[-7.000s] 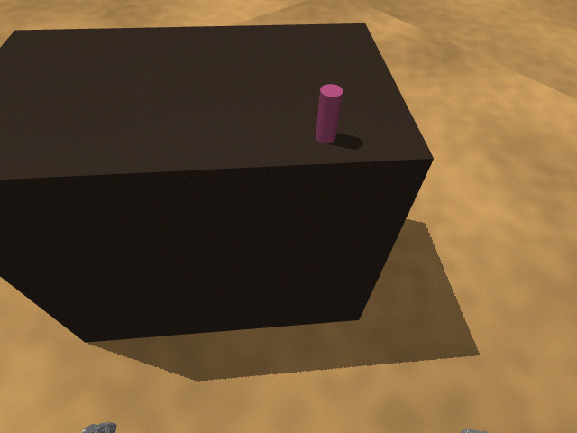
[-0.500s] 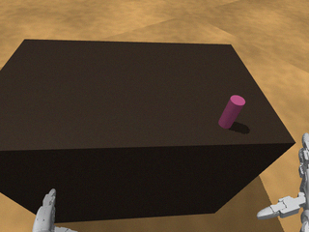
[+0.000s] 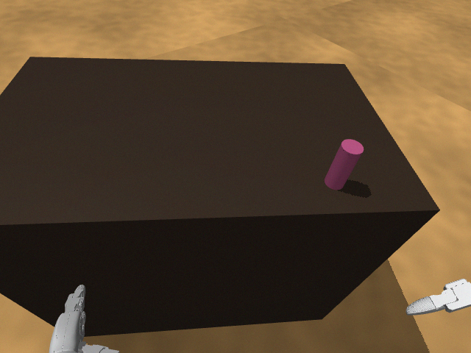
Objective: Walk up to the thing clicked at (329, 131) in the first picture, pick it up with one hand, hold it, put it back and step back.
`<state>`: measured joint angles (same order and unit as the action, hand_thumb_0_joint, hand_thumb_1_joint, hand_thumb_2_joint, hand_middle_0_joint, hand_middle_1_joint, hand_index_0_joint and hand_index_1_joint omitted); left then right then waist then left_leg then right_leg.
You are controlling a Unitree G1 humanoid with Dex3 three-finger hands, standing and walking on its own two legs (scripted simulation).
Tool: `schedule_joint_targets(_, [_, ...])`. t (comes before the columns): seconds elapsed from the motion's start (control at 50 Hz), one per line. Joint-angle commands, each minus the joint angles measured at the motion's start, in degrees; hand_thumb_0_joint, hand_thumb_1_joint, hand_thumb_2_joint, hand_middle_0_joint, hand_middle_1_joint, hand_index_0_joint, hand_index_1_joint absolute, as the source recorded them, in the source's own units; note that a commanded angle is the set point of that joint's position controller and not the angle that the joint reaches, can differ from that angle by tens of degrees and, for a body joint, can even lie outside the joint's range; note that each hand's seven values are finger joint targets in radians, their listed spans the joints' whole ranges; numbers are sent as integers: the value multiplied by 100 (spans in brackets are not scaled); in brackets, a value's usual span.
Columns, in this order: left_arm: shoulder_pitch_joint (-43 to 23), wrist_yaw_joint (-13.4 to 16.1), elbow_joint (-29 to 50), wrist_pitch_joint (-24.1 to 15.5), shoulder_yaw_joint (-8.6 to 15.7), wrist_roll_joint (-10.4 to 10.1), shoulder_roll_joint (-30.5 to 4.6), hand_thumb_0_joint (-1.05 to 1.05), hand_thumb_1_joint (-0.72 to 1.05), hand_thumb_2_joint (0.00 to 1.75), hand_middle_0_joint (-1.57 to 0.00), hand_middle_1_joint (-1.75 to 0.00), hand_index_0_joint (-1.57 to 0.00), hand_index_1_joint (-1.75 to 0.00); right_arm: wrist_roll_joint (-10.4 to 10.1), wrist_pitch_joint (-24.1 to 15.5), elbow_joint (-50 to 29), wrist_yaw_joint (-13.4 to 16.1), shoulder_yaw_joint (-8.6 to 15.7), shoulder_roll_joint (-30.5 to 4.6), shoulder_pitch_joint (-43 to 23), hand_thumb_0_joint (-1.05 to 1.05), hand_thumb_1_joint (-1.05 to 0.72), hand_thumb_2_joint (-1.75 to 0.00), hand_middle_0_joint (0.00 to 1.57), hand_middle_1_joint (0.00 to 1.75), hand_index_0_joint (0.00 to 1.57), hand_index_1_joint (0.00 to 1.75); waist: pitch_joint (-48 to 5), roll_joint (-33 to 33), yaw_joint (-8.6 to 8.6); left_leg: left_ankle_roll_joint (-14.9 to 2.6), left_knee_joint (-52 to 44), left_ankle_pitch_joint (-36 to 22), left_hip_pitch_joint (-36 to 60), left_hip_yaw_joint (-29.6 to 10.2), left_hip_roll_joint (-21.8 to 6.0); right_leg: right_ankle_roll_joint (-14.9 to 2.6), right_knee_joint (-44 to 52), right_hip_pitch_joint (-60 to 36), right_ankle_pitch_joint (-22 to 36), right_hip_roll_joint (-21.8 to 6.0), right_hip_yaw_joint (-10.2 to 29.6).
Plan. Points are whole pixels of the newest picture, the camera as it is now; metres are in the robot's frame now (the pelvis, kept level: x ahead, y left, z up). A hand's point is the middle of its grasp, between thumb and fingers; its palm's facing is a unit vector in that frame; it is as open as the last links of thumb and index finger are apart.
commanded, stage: rise first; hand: right
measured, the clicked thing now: (342, 165) +0.41 -0.23 +0.07
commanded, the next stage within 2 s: go down in 0.30 s
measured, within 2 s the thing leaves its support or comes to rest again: neither
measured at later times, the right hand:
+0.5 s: hand (469, 237) +0.19 -0.28 +0.19, palm faces +0.48 +0.76 -0.45, open 17.4 cm
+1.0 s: hand out of the picture +0.24 -0.35 +0.19, palm faces +0.37 +0.87 -0.33, open 17.4 cm
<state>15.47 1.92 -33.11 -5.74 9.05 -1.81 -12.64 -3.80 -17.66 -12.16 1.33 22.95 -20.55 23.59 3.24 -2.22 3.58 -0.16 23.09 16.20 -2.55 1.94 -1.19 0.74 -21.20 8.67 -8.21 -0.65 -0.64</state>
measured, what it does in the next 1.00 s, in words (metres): stands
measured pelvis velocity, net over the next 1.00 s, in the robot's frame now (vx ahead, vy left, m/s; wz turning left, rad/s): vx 0.00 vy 0.00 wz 0.00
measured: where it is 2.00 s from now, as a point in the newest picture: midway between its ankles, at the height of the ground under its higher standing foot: outside the picture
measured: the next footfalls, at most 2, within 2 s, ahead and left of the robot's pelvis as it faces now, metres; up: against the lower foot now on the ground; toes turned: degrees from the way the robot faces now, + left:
none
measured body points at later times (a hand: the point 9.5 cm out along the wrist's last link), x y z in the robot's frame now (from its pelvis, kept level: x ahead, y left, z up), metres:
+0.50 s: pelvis +0.00 +0.00 +0.00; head -0.01 +0.02 +0.45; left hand +0.17 +0.26 -0.08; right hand +0.16 -0.31 +0.21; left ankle -0.03 +0.11 -0.74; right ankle +0.04 -0.13 -0.74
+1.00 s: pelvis +0.00 +0.00 +0.00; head -0.02 +0.01 +0.45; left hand +0.17 +0.26 -0.08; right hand +0.22 -0.39 +0.21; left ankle -0.03 +0.11 -0.74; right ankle +0.04 -0.13 -0.74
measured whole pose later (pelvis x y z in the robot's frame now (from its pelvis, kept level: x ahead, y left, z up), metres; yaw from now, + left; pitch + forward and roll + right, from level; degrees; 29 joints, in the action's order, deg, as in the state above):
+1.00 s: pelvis +0.00 +0.00 +0.00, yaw +0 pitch -2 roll +0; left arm 12.2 8.1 -38.8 -7.1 4.2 -1.1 -12.8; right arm -12.7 -14.4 13.2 -18.4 35.3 -31.5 0.8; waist -0.6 -1.3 2.1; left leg 0.1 24.1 16.4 -5.4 1.9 -1.2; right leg 0.5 -22.9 11.8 -8.8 -0.7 -0.7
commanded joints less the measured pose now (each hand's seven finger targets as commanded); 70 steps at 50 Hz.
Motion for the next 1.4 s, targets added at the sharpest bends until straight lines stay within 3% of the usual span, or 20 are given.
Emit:
schedule_joint_targets(0.0, [-422,49,700,-297,393,-26,-835,0,-56,6,-6,-6,-5,-6,-45,-417,-1142,130,801,-1218,-427,0,55,-4,5,6,5,6,-349,-162,34,-82,-488,-747,-578,131,123,-154,293,-457,472,69,-154])
schedule_joint_targets(0.06, [-482,3,750,-310,162,-22,-617,0,-56,6,-6,-6,-5,-6,-47,-455,-1266,111,834,-1235,-587,0,55,-4,5,6,5,6,-366,-114,42,-75,-512,-709,-553,127,122,-166,275,-427,432,74,-160])
schedule_joint_targets(0.1, [-501,61,818,-321,522,-22,-969,0,-56,7,-6,-6,-5,-6,-59,-444,-1167,114,896,-1305,-561,0,54,-5,5,6,5,6,-524,56,-61,-40,-518,-865,-531,97,103,-190,227,-536,546,90,-174])
schedule_joint_targets(0.14, [-544,17,885,-333,155,-10,-639,0,-56,7,-6,-6,-5,-6,-43,-479,-1330,103,870,-1295,-683,0,54,-5,5,6,5,6,-524,-15,8,-34,-520,-898,-511,92,94,-196,215,-521,580,104,-176])
schedule_joint_targets(0.18, [-532,60,750,-317,441,-21,-862,0,-56,8,-6,-6,-5,-7,-57,-486,-1258,117,950,-1346,-667,0,55,-5,5,6,5,6,-366,-66,8,-62,-535,-682,-592,103,114,-181,296,-483,389,89,-175])
schedule_joint_targets(0.26, [-467,9,610,-314,166,-36,-531,0,-56,8,-6,-6,-5,-7,-60,-523,-1328,104,998,-1354,-694,0,55,-5,5,6,5,6,-334,-129,83,-56,-532,-744,-551,108,100,-184,269,-425,452,105,-175])
schedule_joint_targets(0.38, [-420,46,764,-305,383,-33,-801,0,-49,1,-5,-5,-7,-3,-86,-538,-1369,100,1132,-1480,-810,0,46,-8,3,6,5,6,-498,-3,16,-1,-482,-1098,-513,81,60,-213,198,-566,700,140,-184])
schedule_joint_targets(0.4, [-522,6,599,-312,278,123,-546,0,-57,8,-6,-6,-6,-6,51,-721,-1115,34,887,-830,-519,0,48,-7,5,6,5,6,-503,463,-107,83,-353,-1113,-685,111,168,-215,117,-606,645,109,-95])
schedule_joint_targets(0.42, [-582,46,1031,-325,447,-41,-909,0,-50,1,-6,-5,-7,-3,-81,-605,-1263,95,1220,-1598,-689,0,44,-9,3,6,5,6,-534,-125,83,-31,-473,-987,-458,88,70,-182,219,-538,648,131,-179])
schedule_joint_targets(0.44, [-571,28,760,-320,482,133,-757,0,-52,4,-5,-5,-6,-4,43,-817,-1250,70,1082,-1053,-843,0,51,-8,3,6,4,6,-655,396,-144,82,-360,-1086,-660,96,151,-211,105,-642,619,120,-86])
schedule_joint_targets(0.46, [-484,18,633,-292,423,127,-678,0,-52,4,-5,-5,-6,-4,33,-892,-1201,33,1204,-1209,-774,0,48,-7,3,5,5,5,-689,226,-10,86,-350,-1136,-660,75,118,-208,100,-628,658,160,-101])
schedule_joint_targets(0.56, [-962,139,346,-209,579,136,-870,0,-53,4,-5,-4,-5,-4,-124,-843,-706,-171,1457,-1630,-1422,0,56,-8,2,6,4,6,-547,3,-153,73,-428,-811,-953,-22,93,-196,79,-432,277,184,-109])
schedule_joint_targets(0.64, [-1304,289,178,-229,302,87,-746,0,-53,3,-5,-4,-6,-3,-311,-769,-187,-517,1578,-2040,-2188,0,57,-9,1,6,3,6,-516,16,-174,82,-587,-438,-1051,-156,27,-184,45,-376,-3,191,-68])
schedule_joint_targets(0.7, [-1242,400,62,-235,-233,73,-379,0,-53,3,-5,-4,-6,-3,-436,-659,180,-839,1633,-2312,-2576,0,55,-8,2,6,3,6,-840,-221,-93,80,-461,-874,-831,-109,49,-193,25,-377,285,203,-49])
schedule_joint_targets(0.8, [-1022,651,308,-296,12,98,-975,0,-54,3,-5,-4,-6,-4,-785,-290,914,-1429,1898,-2810,-3110,0,53,-7,2,6,4,6,-1319,-167,-204,63,-326,-1424,-717,10,88,-213,0,-602,720,166,11])
schedule_joint_targets(0.92, [-753,717,269,-404,-220,65,-845,0,-55,5,-5,-4,-5,-4,-1004,21,1455,-1979,1882,-2948,-3372,0,53,-7,3,5,4,5,-1047,-250,-134,13,-329,-1190,-813,74,131,-210,79,-466,545,116,15])
schedule_joint_targets(1.16, [-1061,852,105,-628,-250,122,-1027,0,-55,5,-5,-5,-5,-5,-1119,145,1843,-2251,2119,-3466,-4097,0,53,-7,3,5,4,5,-1320,-461,-79,-24,-234,-1111,-830,28,130,-180,-37,-415,519,109,47])
schedule_joint_targets(1.28, [-688,924,-106,-699,-609,114,-755,0,-56,6,-5,-5,-5,-5,-1175,459,2325,-2586,2078,-3690,-4423,0,50,-6,4,5,5,5,-1298,-569,-146,-19,-234,-1264,-878,35,135,-195,-75,-342,638,114,44])
schedule_joint_targets(1.36, [-776,990,-93,-776,-398,147,-1089,0,-57,6,-5,-5,-5,-5,-1211,602,2496,-2804,2043,-3829,-4775,0,52,-6,4,5,5,5,-1266,-508,-258,-21,-283,-1007,-1051,23,150,-218,-41,-297,326,108,50])
schedule_joint_targets(1.38, [-869,975,-129,-803,-612,145,-894,0,-57,6,-5,-5,-5,-5,-1185,634,2633,-2845,2021,-3857,-4807,0,52,-6,4,5,5,5,-1129,-518,-196,-21,-290,-896,-1118,-1,139,-217,-36,-215,218,118,42])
